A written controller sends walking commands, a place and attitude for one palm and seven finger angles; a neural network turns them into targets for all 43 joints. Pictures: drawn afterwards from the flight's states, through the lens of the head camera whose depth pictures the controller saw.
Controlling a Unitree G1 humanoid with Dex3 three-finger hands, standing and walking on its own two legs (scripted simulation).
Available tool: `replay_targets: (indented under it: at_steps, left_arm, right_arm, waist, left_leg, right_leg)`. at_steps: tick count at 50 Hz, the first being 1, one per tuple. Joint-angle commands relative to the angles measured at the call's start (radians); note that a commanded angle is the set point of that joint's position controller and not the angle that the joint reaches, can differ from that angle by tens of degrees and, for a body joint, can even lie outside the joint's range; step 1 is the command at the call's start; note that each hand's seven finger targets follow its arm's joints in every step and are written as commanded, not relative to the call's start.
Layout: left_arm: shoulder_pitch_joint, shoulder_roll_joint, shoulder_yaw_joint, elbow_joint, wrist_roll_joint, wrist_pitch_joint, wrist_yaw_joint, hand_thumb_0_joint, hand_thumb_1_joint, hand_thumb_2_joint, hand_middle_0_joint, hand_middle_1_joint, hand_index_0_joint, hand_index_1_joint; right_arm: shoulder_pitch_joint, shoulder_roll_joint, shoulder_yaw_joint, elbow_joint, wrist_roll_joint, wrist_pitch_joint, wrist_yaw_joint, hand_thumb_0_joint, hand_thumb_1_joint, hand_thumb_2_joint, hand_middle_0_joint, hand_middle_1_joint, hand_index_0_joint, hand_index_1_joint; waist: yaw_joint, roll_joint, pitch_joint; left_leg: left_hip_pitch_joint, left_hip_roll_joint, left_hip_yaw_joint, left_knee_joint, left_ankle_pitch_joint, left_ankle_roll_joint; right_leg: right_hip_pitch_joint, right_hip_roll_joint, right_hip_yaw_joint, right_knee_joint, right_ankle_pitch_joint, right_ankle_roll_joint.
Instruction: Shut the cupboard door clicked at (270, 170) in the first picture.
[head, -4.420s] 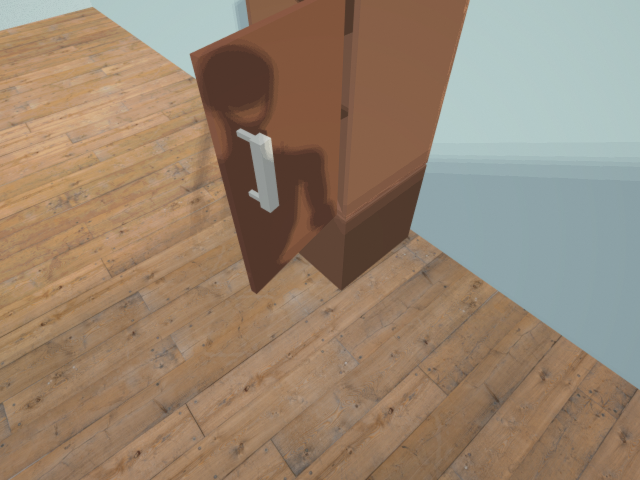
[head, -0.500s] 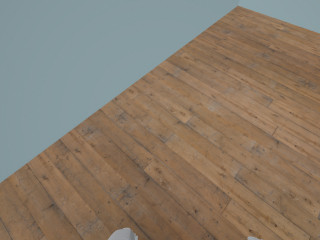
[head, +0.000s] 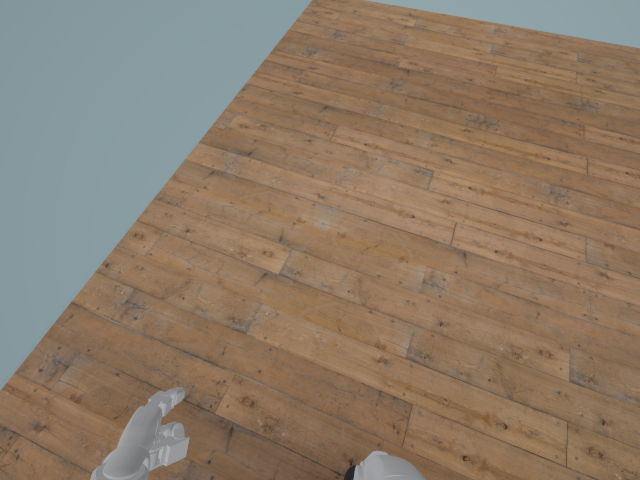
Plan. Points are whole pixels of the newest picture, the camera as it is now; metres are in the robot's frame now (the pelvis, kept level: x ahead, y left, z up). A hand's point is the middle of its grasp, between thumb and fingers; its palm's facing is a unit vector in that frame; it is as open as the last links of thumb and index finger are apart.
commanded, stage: walk around to get in front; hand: left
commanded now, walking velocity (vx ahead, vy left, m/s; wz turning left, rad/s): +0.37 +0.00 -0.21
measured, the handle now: out of the picture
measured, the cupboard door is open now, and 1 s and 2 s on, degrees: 100 100 100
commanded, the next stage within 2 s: walk to a spot facing it in 0.54 s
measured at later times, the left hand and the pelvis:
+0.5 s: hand (196, 381) +0.27 +0.19 -0.15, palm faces -0.09 -0.98 -0.18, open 7.4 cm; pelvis +0.22 +0.00 +0.02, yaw -8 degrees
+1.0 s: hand (262, 270) +0.48 +0.11 -0.17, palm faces +0.00 -0.98 -0.18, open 7.3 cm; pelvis +0.41 -0.07 +0.01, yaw -2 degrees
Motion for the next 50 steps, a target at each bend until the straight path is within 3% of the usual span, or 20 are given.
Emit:
replay_targets:
  at_steps: [1, 5, 9, 13, 14, 15, 16, 19, 23, 27, 30, 31, 32, 33, 34, 40, 47, 48, 49, 50]
  left_arm:
    - [0.243, 0.151, 0.034, 0.03, -0.015, 0.009, 0.047, 0.0, 0.9, 0.9, -0.2, -0.3, -0.2, -0.3]
    - [0.158, 0.109, 0.027, 0.029, 0.0, -0.013, 0.043, 0.0, 0.9, 0.9, -0.2, -0.3, -0.2, -0.3]
    - [0.227, 0.104, 0.034, 0.077, 0.0, -0.025, 0.037, 0.0, 0.9, 0.9, -0.2, -0.3, -0.2, -0.3]
    - [0.237, 0.097, 0.031, 0.09, -0.009, -0.018, 0.034, 0.0, 0.9, 0.9, -0.2, -0.3, -0.2, -0.3]
    - [0.243, 0.067, 0.025, 0.084, -0.006, -0.017, 0.033, 0.0, 0.9, 0.9, -0.2, -0.3, -0.2, -0.3]
    - [0.252, 0.011, 0.013, 0.064, -0.013, -0.017, 0.027, 0.0, 0.9, 0.9, -0.2, -0.3, -0.2, -0.3]
    - [0.208, 0.004, 0.004, 0.024, -0.011, -0.025, 0.025, 0.0, 0.9, 0.9, -0.2, -0.3, -0.2, -0.3]
    - [0.151, 0.026, 0.015, 0.044, 0.006, -0.02, 0.016, 0.0, 0.9, 0.9, -0.2, -0.3, -0.2, -0.3]
    - [0.173, -0.025, 0.004, 0.059, 0.005, 0.011, 0.001, 0.0, 0.9, 0.9, -0.2, -0.3, -0.2, -0.3]
    - [0.142, -0.03, 0.001, 0.059, 0.005, 0.013, -0.003, 0.0, 0.9, 0.9, -0.2, -0.3, -0.2, -0.3]
    - [0.215, 0.002, 0.016, 0.082, 0.007, 0.012, -0.002, 0.0, 0.9, 0.9, -0.2, -0.3, -0.2, -0.3]
    - [0.307, 0.041, 0.027, 0.112, 0.01, 0.007, 0.002, 0.0, 0.9, 0.9, -0.2, -0.3, -0.2, -0.3]
    - [0.438, 0.126, 0.047, 0.147, 0.014, -0.006, 0.015, 0.0, 0.9, 0.9, -0.2, -0.3, -0.2, -0.3]
    - [0.547, 0.224, 0.067, 0.176, 0.0, -0.013, 0.03, 0.0, 0.9, 0.9, -0.2, -0.3, -0.2, -0.3]
    - [0.502, 0.193, 0.056, 0.165, -0.008, -0.008, 0.049, 0.0, 0.9, 0.9, -0.2, -0.3, -0.2, -0.3]
    - [0.235, 0.041, 0.006, 0.116, 0.0, -0.026, 0.067, 0.0, 0.9, 0.9, -0.2, -0.3, -0.2, -0.3]
    - [0.213, 0.078, 0.02, 0.095, -0.014, 0.005, 0.072, 0.0, 0.9, 0.9, -0.2, -0.3, -0.2, -0.3]
    - [0.226, 0.061, 0.019, 0.08, -0.016, 0.015, 0.071, 0.0, 0.9, 0.9, -0.2, -0.3, -0.2, -0.3]
    - [0.228, 0.017, 0.011, 0.05, -0.024, 0.024, 0.072, 0.0, 0.9, 0.9, -0.2, -0.3, -0.2, -0.3]
    - [0.177, 0.032, 0.006, 0.011, -0.017, 0.033, 0.077, 0.0, 0.9, 0.9, -0.2, -0.3, -0.2, -0.3]
  right_arm:
    - [-0.192, -0.114, -0.045, -0.159, -0.002, -0.043, -0.01, 0.0, -0.9, -0.9, 0.2, 0.3, 0.2, 0.3]
    - [-0.069, -0.048, -0.042, -0.097, -0.012, -0.016, 0.01, 0.0, -0.9, -0.9, 0.2, 0.3, 0.2, 0.3]
    - [-0.178, -0.032, -0.047, -0.134, -0.012, -0.034, 0.023, 0.0, -0.9, -0.9, 0.2, 0.3, 0.2, 0.3]
    - [-0.152, -0.083, -0.056, -0.124, -0.013, -0.057, 0.018, 0.0, -0.9, -0.9, 0.2, 0.3, 0.2, 0.3]
    - [-0.071, -0.128, -0.069, -0.097, -0.017, -0.064, 0.01, 0.0, -0.9, -0.9, 0.2, 0.3, 0.2, 0.3]
    - [0.068, -0.227, -0.089, -0.064, -0.035, -0.07, 0.0, 0.0, -0.9, -0.9, 0.2, 0.3, 0.2, 0.3]
    - [0.148, -0.266, -0.093, -0.057, -0.038, -0.06, -0.01, 0.0, -0.9, -0.9, 0.2, 0.3, 0.2, 0.3]
    - [-0.034, -0.144, -0.06, -0.096, -0.025, -0.068, -0.013, 0.0, -0.9, -0.9, 0.2, 0.3, 0.2, 0.3]
    - [-0.061, -0.125, -0.056, -0.074, -0.021, -0.086, -0.016, 0.0, -0.9, -0.9, 0.2, 0.3, 0.2, 0.3]
    - [-0.067, -0.15, -0.062, -0.06, -0.02, -0.066, -0.006, 0.0, -0.9, -0.9, 0.2, 0.3, 0.2, 0.3]
    - [-0.105, -0.154, -0.06, -0.061, -0.019, -0.051, -0.004, 0.0, -0.9, -0.9, 0.2, 0.3, 0.2, 0.3]
    - [-0.117, -0.141, -0.055, -0.062, -0.013, -0.049, -0.003, 0.0, -0.9, -0.9, 0.2, 0.3, 0.2, 0.3]
    - [-0.137, -0.102, -0.044, -0.081, 0.001, -0.049, 0.003, 0.0, -0.9, -0.9, 0.2, 0.3, 0.2, 0.3]
    - [-0.153, -0.054, -0.034, -0.119, 0.012, -0.05, 0.006, 0.0, -0.9, -0.9, 0.2, 0.3, 0.2, 0.3]
    - [-0.18, -0.086, -0.045, -0.121, 0.01, -0.042, -0.001, 0.0, -0.9, -0.9, 0.2, 0.3, 0.2, 0.3]
    - [-0.1, 0.02, -0.026, -0.032, 0.003, -0.008, 0.001, 0.0, -0.9, -0.9, 0.2, 0.3, 0.2, 0.3]
    - [-0.119, -0.043, -0.036, -0.071, -0.005, 0.002, 0.014, 0.0, -0.9, -0.9, 0.2, 0.3, 0.2, 0.3]
    - [-0.075, -0.111, -0.052, -0.072, -0.011, -0.001, 0.01, 0.0, -0.9, -0.9, 0.2, 0.3, 0.2, 0.3]
    - [-0.033, -0.204, -0.073, -0.082, -0.017, -0.001, 0.002, 0.0, -0.9, -0.9, 0.2, 0.3, 0.2, 0.3]
    - [-0.018, -0.236, -0.077, -0.086, -0.019, 0.005, -0.012, 0.0, -0.9, -0.9, 0.2, 0.3, 0.2, 0.3]
  waist:
    - [0.112, -0.133, -0.126]
    - [0.016, -0.11, -0.125]
    - [0.054, -0.068, -0.088]
    - [0.018, -0.029, -0.083]
    - [-0.018, 0.103, -0.111]
    - [-0.069, 0.294, -0.171]
    - [-0.092, 0.301, -0.188]
    - [-0.005, 0.179, -0.055]
    - [0.037, 0.153, -0.099]
    - [0.031, 0.14, -0.071]
    - [0.085, 0.129, -0.08]
    - [0.131, 0.064, -0.11]
    - [0.194, -0.143, -0.161]
    - [0.223, -0.353, -0.234]
    - [0.197, -0.233, -0.196]
    - [0.038, -0.103, -0.14]
    - [0.025, -0.046, -0.16]
    - [0.009, 0.105, -0.202]
    - [-0.011, 0.33, -0.21]
    - [-0.033, 0.261, -0.217]
  left_leg:
    - [-0.465, 0.028, -0.153, 0.282, 0.1, 0.008]
    - [-0.253, -0.013, -0.081, -0.007, 0.229, 0.0]
    - [-0.215, -0.052, -0.064, -0.25, 0.287, 0.004]
    - [0.0, -0.091, -0.046, -0.452, 0.348, 0.019]
    - [0.149, -0.041, -0.138, -0.514, 0.267, 0.052]
    - [0.309, 0.178, -0.427, -0.624, 0.127, 0.145]
    - [0.327, 0.33, -0.664, -0.752, 0.022, 0.241]
    - [0.076, 0.25, -0.468, -0.803, 0.03, 0.192]
    - [0.074, 0.157, -0.137, -0.78, 0.366, 0.161]
    - [0.025, 0.138, -0.045, -0.761, 0.312, 0.156]
    - [-0.027, 0.111, 0.001, -0.641, 0.252, 0.119]
    - [-0.089, 0.057, 0.047, -0.488, 0.291, 0.09]
    - [-0.281, -0.037, 0.127, -0.207, 0.237, 0.046]
    - [-0.442, -0.132, 0.059, 0.08, -0.127, 0.028]
    - [-0.455, -0.084, -0.075, 0.194, -0.103, 0.038]
    - [-0.229, -0.053, -0.088, -0.074, 0.153, 0.02]
    - [-0.046, -0.103, -0.031, -0.421, 0.443, 0.04]
    - [0.048, -0.017, -0.171, -0.469, 0.66, 0.096]
    - [0.134, 0.193, -0.465, -0.538, 0.927, 0.225]
    - [0.099, 0.266, -0.58, -0.595, 0.848, 0.3]
  right_leg:
    - [0.326, -0.314, 0.415, -0.421, -0.004, -0.157]
    - [0.127, -0.193, 0.229, -0.465, -0.046, -0.116]
    - [0.164, -0.189, 0.255, -0.461, -0.084, -0.117]
    - [0.12, -0.147, 0.232, -0.346, -0.124, -0.07]
    - [0.021, -0.087, 0.203, -0.168, -0.094, -0.041]
    - [-0.152, 0.025, 0.068, 0.142, -0.181, 0.011]
    - [-0.263, 0.071, 0.079, 0.411, -0.323, 0.029]
    - [-0.317, -0.064, 0.16, 0.607, -0.108, 0.037]
    - [-0.17, -0.082, 0.092, 0.294, -0.044, 0.064]
    - [-0.015, -0.041, -0.002, 0.041, 0.005, 0.066]
    - [0.171, -0.004, -0.034, -0.076, 0.049, 0.057]
    - [0.321, 0.006, -0.01, -0.123, 0.024, 0.037]
    - [0.52, -0.161, 0.235, -0.217, -0.058, -0.036]
    - [0.624, -0.405, 0.587, -0.403, -0.032, -0.151]
    - [0.546, -0.423, 0.572, -0.431, -0.007, -0.182]
    - [0.229, -0.301, 0.046, -0.378, 0.46, -0.077]
    - [0.251, -0.263, -0.072, -0.131, 0.404, 0.022]
    - [0.163, -0.202, -0.099, 0.012, 0.229, 0.074]
    - [-0.021, -0.073, -0.101, 0.228, -0.277, 0.135]
    - [-0.057, -0.029, 0.021, 0.398, -0.492, 0.13]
